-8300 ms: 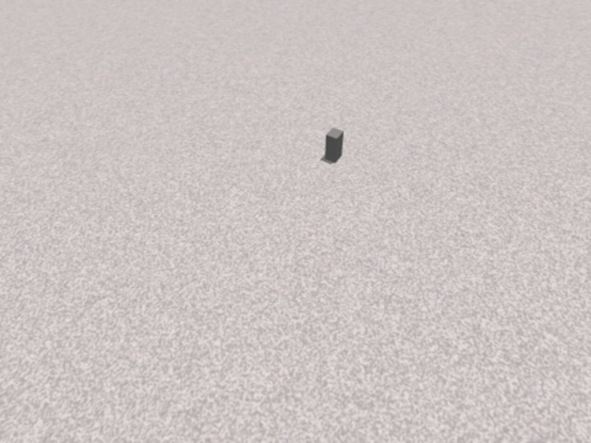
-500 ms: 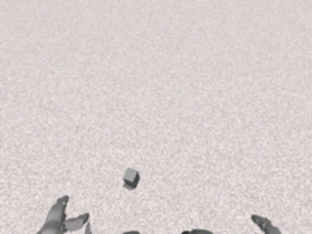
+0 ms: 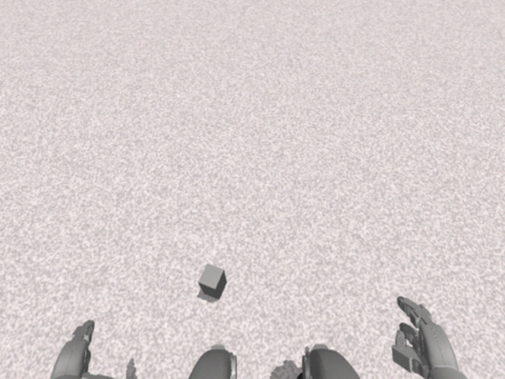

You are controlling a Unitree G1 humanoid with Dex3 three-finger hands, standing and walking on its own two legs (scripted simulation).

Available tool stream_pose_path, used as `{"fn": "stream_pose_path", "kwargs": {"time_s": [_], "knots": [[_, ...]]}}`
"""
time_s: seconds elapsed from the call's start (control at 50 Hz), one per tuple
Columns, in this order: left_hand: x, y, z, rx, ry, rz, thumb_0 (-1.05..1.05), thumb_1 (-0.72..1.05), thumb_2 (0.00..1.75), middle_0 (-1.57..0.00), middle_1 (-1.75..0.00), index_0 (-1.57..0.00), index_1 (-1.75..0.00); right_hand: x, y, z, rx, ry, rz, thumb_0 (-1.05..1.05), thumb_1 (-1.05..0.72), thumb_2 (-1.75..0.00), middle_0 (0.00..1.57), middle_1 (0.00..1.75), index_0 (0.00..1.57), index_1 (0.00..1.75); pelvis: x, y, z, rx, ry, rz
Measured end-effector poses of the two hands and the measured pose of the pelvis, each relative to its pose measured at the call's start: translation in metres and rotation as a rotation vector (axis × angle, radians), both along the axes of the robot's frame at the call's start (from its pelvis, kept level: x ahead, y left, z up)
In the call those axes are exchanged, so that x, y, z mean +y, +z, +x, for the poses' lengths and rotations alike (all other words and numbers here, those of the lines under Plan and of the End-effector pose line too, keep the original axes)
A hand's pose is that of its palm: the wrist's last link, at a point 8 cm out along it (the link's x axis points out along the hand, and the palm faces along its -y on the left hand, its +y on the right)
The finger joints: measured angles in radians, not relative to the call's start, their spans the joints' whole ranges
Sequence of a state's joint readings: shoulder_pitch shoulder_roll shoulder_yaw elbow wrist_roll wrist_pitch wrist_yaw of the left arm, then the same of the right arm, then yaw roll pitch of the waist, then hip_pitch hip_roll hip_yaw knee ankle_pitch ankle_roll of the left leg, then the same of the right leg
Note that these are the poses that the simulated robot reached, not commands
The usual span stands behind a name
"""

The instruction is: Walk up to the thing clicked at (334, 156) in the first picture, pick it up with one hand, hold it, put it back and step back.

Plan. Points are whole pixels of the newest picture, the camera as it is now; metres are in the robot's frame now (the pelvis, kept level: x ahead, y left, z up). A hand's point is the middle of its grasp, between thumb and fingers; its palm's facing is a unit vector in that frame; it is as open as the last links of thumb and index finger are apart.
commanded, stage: go down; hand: left
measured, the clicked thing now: (213, 282) +0.43 +0.16 -0.63
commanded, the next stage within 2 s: none
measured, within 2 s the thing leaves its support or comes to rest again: neither
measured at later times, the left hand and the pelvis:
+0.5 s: hand (105, 355) +0.17 +0.30 -0.17, palm faces +0.15 -0.95 -0.29, open 17.3 cm; pelvis -0.02 -0.01 -0.07, yaw +0 degrees
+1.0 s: hand (112, 306) +0.27 +0.34 -0.26, palm faces +0.16 -0.97 -0.19, open 17.2 cm; pelvis -0.07 -0.02 -0.21, yaw -1 degrees
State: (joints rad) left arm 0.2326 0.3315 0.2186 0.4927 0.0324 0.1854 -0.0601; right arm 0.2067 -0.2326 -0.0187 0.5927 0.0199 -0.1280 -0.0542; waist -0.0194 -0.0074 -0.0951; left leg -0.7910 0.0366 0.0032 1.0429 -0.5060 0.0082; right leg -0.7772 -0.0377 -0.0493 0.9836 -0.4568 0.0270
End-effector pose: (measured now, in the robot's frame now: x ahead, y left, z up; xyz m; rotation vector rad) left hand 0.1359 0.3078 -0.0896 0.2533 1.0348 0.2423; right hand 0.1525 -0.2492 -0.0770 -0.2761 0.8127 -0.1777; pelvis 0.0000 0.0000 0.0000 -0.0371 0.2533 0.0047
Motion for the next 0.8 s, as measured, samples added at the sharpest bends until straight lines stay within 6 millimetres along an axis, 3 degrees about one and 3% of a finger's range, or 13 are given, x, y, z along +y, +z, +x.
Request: {"fn": "stream_pose_path", "kwargs": {"time_s": [0.18, 0.42, 0.5, 0.68, 0.8], "knots": [[0.007, -0.005, -0.006, 0.015, 0.025, 0.006, -0.01, -0.54, 0.05, -0.07, -0.05, -0.07, -0.05, 0.007, -0.004, 0.014, -0.063, 0.030, -0.009, 0.01, -0.86, -0.89, 0.21, 0.30, 0.21, 0.30, -0.001, -0.012, 0.001, 0.032, 0.008, -0.010], [0.019, -0.027, -0.001, -0.076, 0.018, -0.011, -0.01, -0.49, 0.06, -0.07, -0.03, -0.06, -0.04, -0.001, -0.036, -0.001, -0.037, 0.054, -0.031, 0.01, -0.90, -0.90, 0.21, 0.30, 0.21, 0.30, -0.004, -0.041, -0.012, 0.095, 0.009, -0.011], [0.034, -0.048, 0.015, -0.165, 0.022, -0.016, -0.01, -0.50, 0.05, -0.07, -0.03, -0.07, -0.04, -0.008, -0.061, -0.007, -0.027, 0.078, -0.048, 0.01, -0.92, -0.91, 0.21, 0.30, 0.21, 0.30, -0.006, -0.065, -0.022, 0.144, 0.008, -0.008], [0.054, -0.094, 0.078, -0.423, -0.060, -0.054, -0.01, -0.57, 0.06, -0.07, -0.07, -0.07, -0.08, -0.025, -0.136, -0.028, 0.055, 0.094, -0.085, 0.01, -0.92, -0.91, 0.21, 0.30, 0.21, 0.30, -0.011, -0.132, -0.044, 0.243, 0.001, -0.010], [0.063, -0.118, 0.097, -0.487, -0.083, -0.059, -0.01, -0.58, 0.11, -0.07, -0.12, -0.06, -0.13, -0.030, -0.181, -0.049, 0.139, 0.088, -0.078, 0.01, -0.90, -0.90, 0.21, 0.30, 0.21, 0.30, -0.012, -0.164, -0.054, 0.284, -0.008, -0.013]]}}
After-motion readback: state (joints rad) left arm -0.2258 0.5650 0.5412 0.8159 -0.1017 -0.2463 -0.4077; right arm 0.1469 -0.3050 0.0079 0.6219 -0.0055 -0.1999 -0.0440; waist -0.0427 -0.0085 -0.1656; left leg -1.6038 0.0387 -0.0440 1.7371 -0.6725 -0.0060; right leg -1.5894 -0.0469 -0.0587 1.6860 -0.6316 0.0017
